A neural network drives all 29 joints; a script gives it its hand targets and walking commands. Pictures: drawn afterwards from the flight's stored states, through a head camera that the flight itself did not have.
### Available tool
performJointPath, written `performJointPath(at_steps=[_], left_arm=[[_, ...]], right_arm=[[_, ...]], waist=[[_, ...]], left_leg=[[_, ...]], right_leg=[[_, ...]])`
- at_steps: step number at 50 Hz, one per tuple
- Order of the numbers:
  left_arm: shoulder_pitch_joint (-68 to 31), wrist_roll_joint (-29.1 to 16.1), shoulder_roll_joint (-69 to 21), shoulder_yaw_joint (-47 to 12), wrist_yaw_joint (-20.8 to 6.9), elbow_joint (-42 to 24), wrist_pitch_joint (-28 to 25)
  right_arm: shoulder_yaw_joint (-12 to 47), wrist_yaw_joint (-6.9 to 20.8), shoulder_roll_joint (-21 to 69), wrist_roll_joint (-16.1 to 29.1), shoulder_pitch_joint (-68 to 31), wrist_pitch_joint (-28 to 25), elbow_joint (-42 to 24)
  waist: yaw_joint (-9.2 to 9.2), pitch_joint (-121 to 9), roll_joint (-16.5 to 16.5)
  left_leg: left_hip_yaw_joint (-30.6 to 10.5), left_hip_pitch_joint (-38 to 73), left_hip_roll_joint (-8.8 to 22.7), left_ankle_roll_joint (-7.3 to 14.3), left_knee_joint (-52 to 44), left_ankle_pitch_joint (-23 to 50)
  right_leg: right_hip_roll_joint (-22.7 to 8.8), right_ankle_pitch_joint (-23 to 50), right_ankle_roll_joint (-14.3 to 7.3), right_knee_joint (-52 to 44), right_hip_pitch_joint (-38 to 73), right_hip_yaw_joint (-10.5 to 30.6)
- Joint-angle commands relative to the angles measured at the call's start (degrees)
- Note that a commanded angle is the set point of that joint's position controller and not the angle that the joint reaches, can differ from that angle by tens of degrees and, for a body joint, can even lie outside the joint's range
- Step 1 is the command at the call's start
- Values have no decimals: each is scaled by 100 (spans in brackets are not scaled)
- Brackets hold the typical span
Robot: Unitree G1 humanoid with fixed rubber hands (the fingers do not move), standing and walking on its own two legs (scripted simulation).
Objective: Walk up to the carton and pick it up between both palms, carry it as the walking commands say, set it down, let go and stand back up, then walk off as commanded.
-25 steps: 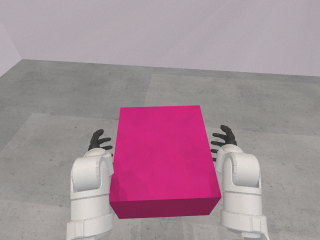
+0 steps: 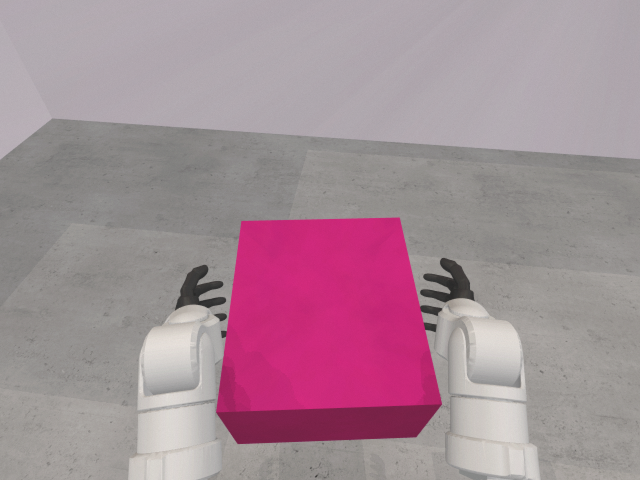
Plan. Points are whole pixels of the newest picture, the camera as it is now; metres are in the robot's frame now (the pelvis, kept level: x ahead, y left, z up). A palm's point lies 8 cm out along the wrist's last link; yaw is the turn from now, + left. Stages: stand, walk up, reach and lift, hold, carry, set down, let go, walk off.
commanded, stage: carry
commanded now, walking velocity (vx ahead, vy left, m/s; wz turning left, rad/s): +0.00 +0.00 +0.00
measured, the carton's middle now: (324, 323) +0.34 +0.00 -0.01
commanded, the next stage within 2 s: hold in 1.46 s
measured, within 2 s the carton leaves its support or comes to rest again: neither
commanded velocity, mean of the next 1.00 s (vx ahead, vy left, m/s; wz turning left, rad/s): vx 0.00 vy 0.00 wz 0.00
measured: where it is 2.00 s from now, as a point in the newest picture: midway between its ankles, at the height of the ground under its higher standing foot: outside the picture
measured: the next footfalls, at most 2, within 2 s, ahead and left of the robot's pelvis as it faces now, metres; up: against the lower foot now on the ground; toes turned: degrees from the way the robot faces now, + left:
none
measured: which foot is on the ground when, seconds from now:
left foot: down 0.00-1.00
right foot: down 0.00-1.00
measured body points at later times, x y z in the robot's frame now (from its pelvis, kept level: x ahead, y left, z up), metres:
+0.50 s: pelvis -0.04 +0.00 +0.00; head -0.07 -0.01 +0.45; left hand +0.25 +0.16 +0.08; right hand +0.26 -0.17 +0.08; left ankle +0.00 +0.09 -0.73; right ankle -0.06 -0.11 -0.73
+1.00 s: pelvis -0.05 -0.01 +0.00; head -0.07 -0.02 +0.45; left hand +0.24 +0.15 +0.05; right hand +0.24 -0.18 +0.05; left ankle +0.00 +0.09 -0.73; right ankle -0.06 -0.11 -0.73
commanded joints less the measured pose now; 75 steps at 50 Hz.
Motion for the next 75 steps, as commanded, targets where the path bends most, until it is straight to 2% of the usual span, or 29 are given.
performJointPath(at_steps=[1, 6, 16, 27, 33, 41, 56, 73, 74, 75], left_arm=[[-3081, -2517, -5600, -3888, -2691, -114, -28], [-3046, -2435, -5503, -3813, -2693, 44, -105], [-2927, -2313, -5311, -3746, -2653, 76, -242], [-2564, -2142, -4999, -3726, -2586, -131, -494], [-2335, -1779, -4609, -3340, -2538, 161, -927], [-1956, -1615, -4138, -3156, -2387, 74, -1315], [-1557, -1306, -3567, -2906, -2226, 225, -1949], [-1463, -1199, -3378, -2838, -2184, 330, -2249], [-893, -915, -3061, -2664, -2218, 1475, -2312], [-1043, -906, -2906, -2891, -2255, 948, -2604]], right_arm=[[3917, 2692, 5505, 2492, -2880, 110, 63], [3828, 2716, 5426, 2390, -2835, 35, 214], [3772, 2701, 5277, 2290, -2766, -101, 264], [3715, 2614, 5003, 2110, -2431, -354, 108], [3288, 2561, 4633, 1709, -2143, -793, 412], [3163, 2397, 4191, 1595, -1800, -1195, 262], [2954, 2224, 3658, 1345, -1455, -1800, 404], [2898, 2161, 3531, 1244, -1367, -2089, 579], [2452, 2234, 3510, 711, -646, -2190, 1902], [2634, 2218, 3490, 824, -1010, -2519, 1273]], waist=[[5, -1539, 8], [1, -1313, 6], [-4, -1267, -5], [-5, -1411, -28], [-14, -1394, -20], [-15, -1424, 27], [-25, -1375, 5], [-26, -1350, -8], [76, 52, -750], [208, -203, -587]], left_leg=[[-757, 897, 730, 24, -370, 2370], [-848, 717, 732, 10, -619, 1758], [-920, 483, 689, -8, -768, 1113], [-927, 487, 684, -37, -641, 1256], [-939, 450, 734, -77, -604, 1319], [-947, 395, 762, -132, -460, 1396], [-908, 279, 762, -205, -332, 1238], [-866, 259, 756, -244, -304, 1197], [-1455, 1623, -552, -102, -682, 1567], [-1500, 1751, -540, -49, -647, 1983]], right_leg=[[-526, 1672, -169, -439, 93, 471], [-493, 1087, -183, -620, -127, 516], [-468, 844, -199, -636, -358, 539], [-495, 881, -194, -611, -483, 569], [-483, 922, -184, -563, -518, 570], [-469, 1050, -174, -493, -528, 574], [-493, 1082, -210, -499, -663, 606], [-503, 1199, -237, -507, -675, 646], [721, 1566, -286, -1023, -693, 1351], [666, 1913, -345, -1073, -594, 1505]])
